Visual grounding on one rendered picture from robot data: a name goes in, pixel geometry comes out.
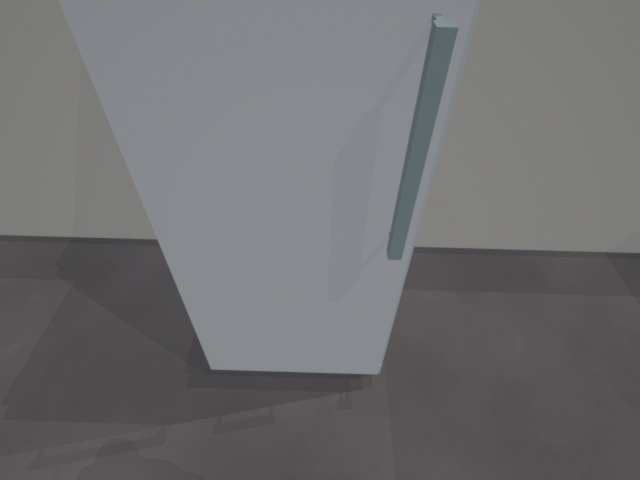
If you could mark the handle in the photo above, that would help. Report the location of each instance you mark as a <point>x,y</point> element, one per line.
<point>438,55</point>

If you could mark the fridge door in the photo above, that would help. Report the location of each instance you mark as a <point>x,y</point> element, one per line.
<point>266,140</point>

